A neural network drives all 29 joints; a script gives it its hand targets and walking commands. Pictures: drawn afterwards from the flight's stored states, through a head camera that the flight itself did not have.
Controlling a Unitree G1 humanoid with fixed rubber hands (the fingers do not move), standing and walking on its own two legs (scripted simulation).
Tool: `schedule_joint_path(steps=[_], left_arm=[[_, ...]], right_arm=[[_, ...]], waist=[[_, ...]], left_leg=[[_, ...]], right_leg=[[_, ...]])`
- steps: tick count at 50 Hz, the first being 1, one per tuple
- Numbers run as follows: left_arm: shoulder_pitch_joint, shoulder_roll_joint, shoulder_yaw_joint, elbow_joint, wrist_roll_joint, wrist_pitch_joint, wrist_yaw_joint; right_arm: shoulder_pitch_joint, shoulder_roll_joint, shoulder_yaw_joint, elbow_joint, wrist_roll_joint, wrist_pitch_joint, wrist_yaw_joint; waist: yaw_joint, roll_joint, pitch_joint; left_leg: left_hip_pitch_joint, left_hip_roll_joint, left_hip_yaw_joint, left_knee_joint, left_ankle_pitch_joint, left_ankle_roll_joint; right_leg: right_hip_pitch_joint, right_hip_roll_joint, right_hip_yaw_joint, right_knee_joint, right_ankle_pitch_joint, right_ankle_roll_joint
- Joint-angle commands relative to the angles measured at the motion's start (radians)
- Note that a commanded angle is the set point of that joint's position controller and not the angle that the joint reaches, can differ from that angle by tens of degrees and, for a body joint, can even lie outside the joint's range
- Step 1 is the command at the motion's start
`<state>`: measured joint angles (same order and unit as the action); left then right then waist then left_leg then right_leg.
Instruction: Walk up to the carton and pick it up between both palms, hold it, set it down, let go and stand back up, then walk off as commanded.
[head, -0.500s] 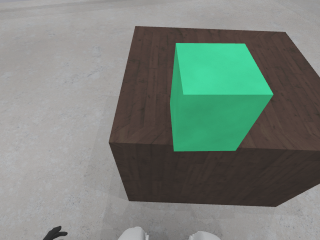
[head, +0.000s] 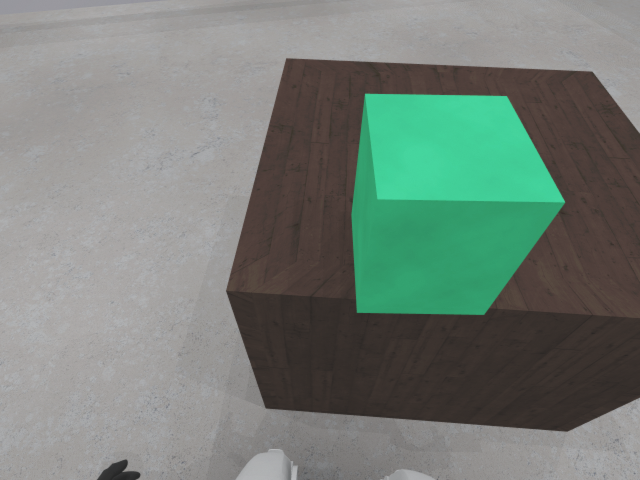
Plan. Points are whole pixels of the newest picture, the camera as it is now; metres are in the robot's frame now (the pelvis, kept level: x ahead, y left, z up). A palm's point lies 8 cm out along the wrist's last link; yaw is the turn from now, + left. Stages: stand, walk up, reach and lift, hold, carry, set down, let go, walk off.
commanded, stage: walk up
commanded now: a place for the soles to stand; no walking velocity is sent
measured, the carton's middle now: (427, 210) +0.48 -0.12 +0.06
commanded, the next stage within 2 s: none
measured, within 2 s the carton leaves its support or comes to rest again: neither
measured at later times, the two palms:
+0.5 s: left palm out of the picture +0.08 +0.28 -0.11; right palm out of the picture +0.10 -0.33 -0.10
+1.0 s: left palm out of the picture +0.10 +0.27 -0.10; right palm out of the picture +0.12 -0.35 -0.10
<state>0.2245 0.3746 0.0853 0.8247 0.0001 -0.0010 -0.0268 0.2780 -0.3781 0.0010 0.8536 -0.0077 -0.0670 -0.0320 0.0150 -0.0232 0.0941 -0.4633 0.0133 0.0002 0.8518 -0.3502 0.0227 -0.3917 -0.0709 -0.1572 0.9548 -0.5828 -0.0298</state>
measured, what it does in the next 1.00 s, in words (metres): steps on the spot: right foot, then left foot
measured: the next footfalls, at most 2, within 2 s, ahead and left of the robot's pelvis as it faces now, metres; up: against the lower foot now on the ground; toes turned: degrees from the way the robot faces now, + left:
right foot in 0.18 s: +0.05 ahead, -0.11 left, +0.00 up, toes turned -9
left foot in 0.52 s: +0.15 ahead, +0.09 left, +0.00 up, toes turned +1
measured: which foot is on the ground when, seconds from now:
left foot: down 0.00-0.18, up 0.20-0.50, down 0.52-1.00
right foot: up 0.00-0.16, down 0.18-0.54, up 0.56-0.84, down 0.86-1.00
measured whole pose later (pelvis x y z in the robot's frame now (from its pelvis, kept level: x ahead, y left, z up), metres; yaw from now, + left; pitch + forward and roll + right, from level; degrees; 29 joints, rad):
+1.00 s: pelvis +0.05 -0.05 +0.00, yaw -1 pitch -3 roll +0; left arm 0.30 0.38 0.09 0.83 0.00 -0.02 0.00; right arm 0.24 -0.39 0.00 0.86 -0.01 -0.04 -0.03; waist 0.02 -0.01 0.09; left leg -0.50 0.02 -0.01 0.96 -0.46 0.02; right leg -0.37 -0.04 -0.15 0.89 -0.47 -0.06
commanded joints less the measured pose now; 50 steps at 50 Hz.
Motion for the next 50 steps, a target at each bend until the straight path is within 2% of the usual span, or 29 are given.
schedule_joint_path(steps=[1, 3, 5, 7, 8, 9, 10, 12, 14, 17, 20, 22, 24, 25, 26, 27, 28, 30, 32, 33, 38, 39, 41, 42, 43, 44, 47, 48, 50], left_arm=[[-0.01, 0.23, 0.058, -0.045, 0.018, -0.02, 0.002], [0.047, 0.228, 0.067, -0.029, 0.021, -0.016, -0.006], [0.053, 0.236, 0.07, -0.021, 0.024, -0.019, -0.006], [0.141, 0.234, 0.075, 0.012, 0.03, -0.035, -0.001], [0.22, 0.305, 0.096, 0.033, 0.044, -0.049, 0.011], [0.177, 0.347, 0.087, -0.004, 0.048, -0.059, 0.019], [0.127, 0.385, 0.094, -0.022, 0.044, -0.055, 0.028], [0.09, 0.342, 0.088, -0.03, 0.032, -0.067, 0.038], [0.125, 0.294, 0.076, -0.032, 0.029, -0.076, 0.046], [0.15, 0.291, 0.083, -0.047, 0.032, -0.076, 0.056], [0.143, 0.32, 0.093, -0.076, 0.036, -0.066, 0.052], [0.104, 0.31, 0.082, -0.092, 0.036, -0.059, 0.047], [0.02, 0.297, 0.069, -0.094, 0.024, -0.051, 0.034], [0.0, 0.253, 0.053, -0.1, 0.017, -0.046, 0.03], [0.013, 0.176, 0.031, -0.112, 0.01, -0.046, 0.028], [0.005, 0.161, 0.027, -0.135, 0.007, -0.04, 0.024], [0.004, 0.275, 0.047, -0.121, 0.017, -0.018, 0.031], [0.002, 0.256, 0.058, -0.084, 0.014, -0.009, 0.025], [0.056, 0.232, 0.054, -0.044, 0.019, -0.01, 0.01], [0.07, 0.24, 0.058, -0.036, 0.023, -0.007, -0.002], [0.034, 0.239, 0.067, -0.058, 0.034, -0.021, -0.009], [0.088, 0.238, 0.066, -0.037, 0.026, -0.03, -0.011], [0.266, 0.217, 0.078, 0.029, 0.029, -0.04, 0.01], [0.285, 0.277, 0.088, 0.026, 0.051, -0.056, 0.024], [0.187, 0.34, 0.071, -0.016, 0.046, -0.067, 0.036], [0.121, 0.384, 0.092, -0.032, 0.04, -0.068, 0.041], [0.044, 0.331, 0.072, -0.043, 0.033, -0.07, 0.049], [0.02, 0.323, 0.073, -0.053, 0.039, -0.07, 0.051], [0.028, 0.305, 0.065, -0.044, 0.036, -0.065, 0.046]], right_arm=[[0.044, -0.32, -0.112, -0.034, -0.024, -0.046, -0.028], [0.012, -0.355, -0.122, -0.045, -0.035, -0.042, -0.024], [-0.039, -0.335, -0.104, -0.042, -0.027, -0.036, -0.018], [-0.131, -0.316, -0.099, -0.065, -0.027, -0.019, -0.015], [-0.134, -0.238, -0.078, -0.08, -0.008, -0.011, -0.014], [-0.159, -0.195, -0.063, -0.08, -0.004, -0.011, -0.022], [-0.148, -0.242, -0.078, -0.06, -0.014, -0.003, -0.028], [-0.047, -0.276, -0.086, -0.023, -0.002, -0.007, -0.021], [-0.031, -0.226, -0.074, -0.026, 0.011, -0.005, -0.009], [-0.04, -0.235, -0.081, -0.056, -0.002, 0.0, -0.011], [-0.091, -0.209, -0.074, -0.068, 0.002, -0.011, -0.017], [-0.075, -0.224, -0.079, -0.065, 0.003, -0.022, -0.013], [0.015, -0.231, -0.09, -0.041, -0.002, -0.034, -0.008], [0.115, -0.231, -0.094, -0.008, -0.003, -0.046, -0.011], [0.184, -0.297, -0.119, 0.005, -0.031, -0.054, -0.023], [0.182, -0.386, -0.134, -0.02, -0.032, -0.053, -0.03], [0.165, -0.383, -0.136, -0.025, -0.013, -0.044, -0.031], [0.077, -0.35, -0.128, -0.023, -0.01, -0.044, -0.033], [-0.022, -0.335, -0.117, -0.032, -0.021, -0.044, -0.027], [-0.015, -0.345, -0.12, -0.03, -0.026, -0.043, -0.027], [-0.003, -0.338, -0.116, -0.04, -0.026, -0.037, -0.016], [-0.028, -0.358, -0.122, -0.047, -0.024, -0.032, -0.019], [-0.142, -0.288, -0.099, -0.064, -0.02, -0.008, -0.01], [-0.142, -0.204, -0.071, -0.081, -0.005, -0.002, -0.006], [-0.12, -0.153, -0.056, -0.076, 0.008, 0.0, -0.01], [-0.113, -0.23, -0.065, -0.052, -0.007, 0.004, -0.017], [-0.08, -0.267, -0.085, -0.022, 0.007, -0.001, -0.013], [-0.057, -0.251, -0.085, -0.014, 0.01, -0.002, -0.016], [-0.045, -0.226, -0.081, -0.019, 0.003, -0.013, -0.014]], waist=[[-0.048, 0.121, -0.068], [-0.028, 0.204, -0.113], [-0.011, 0.148, -0.074], [0.07, 0.123, -0.099], [0.113, -0.217, -0.118], [0.1, -0.224, -0.057], [0.085, -0.114, -0.043], [0.036, -0.019, -0.027], [0.029, -0.136, -0.09], [0.042, -0.109, -0.144], [0.044, -0.119, -0.139], [0.043, -0.104, -0.114], [-0.022, -0.102, -0.123], [-0.079, -0.011, -0.202], [-0.114, 0.184, -0.233], [-0.106, 0.293, -0.227], [-0.106, 0.084, -0.232], [-0.054, 0.07, -0.043], [-0.02, 0.194, 0.027], [-0.023, 0.121, 0.05], [-0.045, 0.127, 0.013], [-0.013, 0.131, -0.027], [0.098, 0.055, -0.071], [0.116, -0.179, -0.083], [0.059, -0.224, -0.044], [0.048, -0.06, -0.085], [0.002, 0.027, -0.032], [0.001, -0.066, -0.067], [-0.007, -0.105, -0.093]], left_leg=[[0.156, 0.252, -0.527, -0.451, -0.152, 0.219], [0.101, 0.254, -0.494, -0.441, -0.225, 0.221], [-0.004, 0.241, -0.498, -0.445, -0.32, 0.201], [-0.133, 0.166, -0.349, -0.284, -0.292, 0.142], [-0.33, 0.034, -0.136, 0.043, -0.215, 0.045], [-0.455, -0.077, 0.012, 0.208, -0.198, -0.007], [-0.418, -0.02, -0.059, 0.274, -0.197, 0.002], [-0.384, 0.013, -0.073, 0.262, -0.106, 0.001], [-0.326, 0.016, -0.051, 0.237, -0.061, 0.006], [-0.335, 0.007, -0.001, 0.218, -0.094, 0.011], [-0.271, 0.045, 0.059, 0.138, -0.093, 0.012], [-0.179, 0.034, 0.07, 0.049, -0.095, 0.017], [0.096, 0.012, 0.102, -0.107, -0.005, 0.043], [0.303, -0.011, 0.033, -0.245, 0.057, 0.074], [0.457, 0.12, -0.219, -0.336, 0.022, 0.124], [0.466, 0.361, -0.69, -0.467, 0.033, 0.271], [0.411, 0.443, -0.774, -0.491, -0.127, 0.331], [0.22, 0.372, -0.661, -0.535, -0.292, 0.263], [0.074, 0.299, -0.482, -0.564, -0.385, 0.202], [0.029, 0.285, -0.511, -0.579, -0.435, 0.195], [0.092, 0.304, -0.46, -0.483, -0.307, 0.225], [0.025, 0.297, -0.413, -0.446, -0.281, 0.22], [-0.092, 0.19, -0.207, -0.181, -0.154, 0.115], [-0.247, 0.071, -0.066, 0.122, -0.073, 0.031], [-0.376, -0.059, 0.014, 0.202, -0.194, -0.022], [-0.3, -0.007, -0.089, 0.2, -0.198, -0.008], [-0.177, 0.048, -0.074, 0.156, -0.163, 0.004], [-0.153, 0.046, -0.048, 0.114, -0.162, 0.011], [-0.074, 0.036, 0.017, 0.016, -0.121, 0.024]], right_leg=[[-0.229, -0.024, 0.197, 0.068, 0.02, -0.012], [-0.116, -0.009, 0.163, 0.021, 0.013, -0.014], [-0.038, -0.016, 0.184, -0.067, 0.052, -0.025], [0.179, -0.011, 0.204, -0.344, 0.104, -0.037], [0.329, -0.151, 0.462, -0.589, -0.104, -0.038], [0.331, -0.317, 0.707, -0.714, -0.104, -0.059], [0.261, -0.359, 0.728, -0.756, -0.129, -0.056], [0.303, -0.323, 0.579, -0.648, 0.285, -0.031], [0.374, -0.224, 0.394, -0.527, 0.703, 0.016], [0.461, -0.234, 0.389, -0.399, 0.932, -0.021], [0.386, -0.26, 0.365, -0.384, 0.913, -0.13], [0.296, -0.251, 0.35, -0.353, 0.789, -0.146], [0.089, -0.199, 0.241, -0.281, 0.686, -0.127], [-0.019, -0.133, 0.183, -0.095, 0.67, -0.088], [-0.211, -0.06, 0.128, 0.141, 0.553, -0.036], [-0.38, 0.07, 0.145, 0.247, 0.049, 0.017], [-0.332, 0.043, 0.245, 0.296, -0.082, 0.008], [-0.332, -0.003, 0.251, 0.259, -0.032, -0.008], [-0.266, -0.029, 0.224, 0.198, 0.061, -0.003], [-0.217, -0.022, 0.21, 0.168, 0.076, -0.005], [-0.163, -0.027, 0.209, -0.042, 0.001, 0.005], [-0.045, -0.018, 0.185, -0.118, 0.061, 0.001], [0.214, 0.01, 0.185, -0.445, 0.129, 0.005], [0.328, -0.12, 0.446, -0.628, 0.022, -0.016], [0.315, -0.263, 0.651, -0.67, 0.16, -0.051], [0.25, -0.358, 0.719, -0.668, 0.17, -0.103], [0.187, -0.319, 0.545, -0.541, 0.446, -0.108], [0.218, -0.286, 0.466, -0.471, 0.57, -0.112], [0.213, -0.253, 0.361, -0.395, 0.818, -0.107]])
